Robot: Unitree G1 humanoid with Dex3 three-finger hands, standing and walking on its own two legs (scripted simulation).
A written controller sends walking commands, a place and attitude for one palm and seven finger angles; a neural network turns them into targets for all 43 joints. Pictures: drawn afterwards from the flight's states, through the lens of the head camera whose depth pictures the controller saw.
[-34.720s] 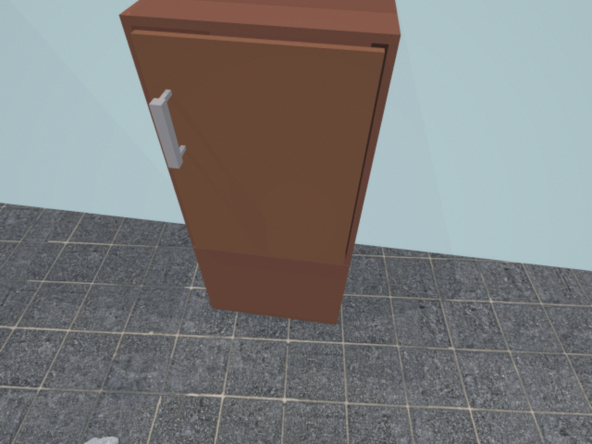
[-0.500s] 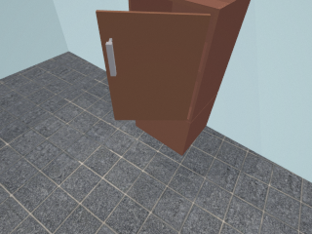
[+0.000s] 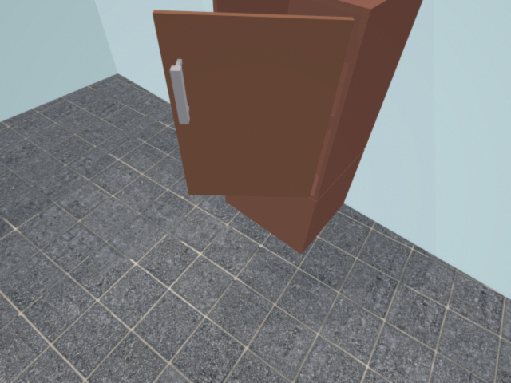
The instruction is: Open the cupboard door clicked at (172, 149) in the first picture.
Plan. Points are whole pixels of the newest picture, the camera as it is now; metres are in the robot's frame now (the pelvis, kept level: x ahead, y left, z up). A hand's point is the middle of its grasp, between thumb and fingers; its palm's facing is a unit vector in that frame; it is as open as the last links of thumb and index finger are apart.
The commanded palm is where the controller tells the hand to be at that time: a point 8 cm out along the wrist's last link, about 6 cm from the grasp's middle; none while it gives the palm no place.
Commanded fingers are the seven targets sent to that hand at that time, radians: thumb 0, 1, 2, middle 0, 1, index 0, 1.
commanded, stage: shuffle to correct the standing spot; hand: left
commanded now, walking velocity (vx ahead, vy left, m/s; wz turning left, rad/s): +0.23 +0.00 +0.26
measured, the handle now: (181, 92) +0.73 +0.23 +0.06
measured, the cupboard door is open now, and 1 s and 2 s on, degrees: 40 40 40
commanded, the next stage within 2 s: come to a stop and stand still in 0.68 s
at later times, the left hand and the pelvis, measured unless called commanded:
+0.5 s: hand out of the picture +0.15 +0.19 -0.17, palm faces +0.02 -0.98 -0.19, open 7.3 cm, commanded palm none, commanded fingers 0.00 0.90 0.90 -0.20 -0.30 -0.20 -0.30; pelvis +0.09 +0.00 +0.00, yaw +1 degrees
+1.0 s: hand (177, 349) +0.22 +0.17 -0.19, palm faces +0.13 -0.98 -0.16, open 7.3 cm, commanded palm none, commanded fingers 0.00 0.90 0.90 -0.20 -0.30 -0.20 -0.30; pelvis +0.21 -0.01 -0.01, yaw +3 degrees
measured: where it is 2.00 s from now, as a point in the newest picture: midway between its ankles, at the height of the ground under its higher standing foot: outside the picture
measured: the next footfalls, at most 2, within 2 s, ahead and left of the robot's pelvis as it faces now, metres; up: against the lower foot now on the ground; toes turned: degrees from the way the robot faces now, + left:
right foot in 0.62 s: +0.27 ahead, -0.13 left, +0.00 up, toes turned +7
left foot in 0.90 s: +0.27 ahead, +0.10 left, +0.00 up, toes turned +9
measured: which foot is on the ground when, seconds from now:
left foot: down 0.00-0.62, up 0.64-0.88, down 0.90-1.00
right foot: down 0.00-0.22, up 0.24-0.60, down 0.62-1.00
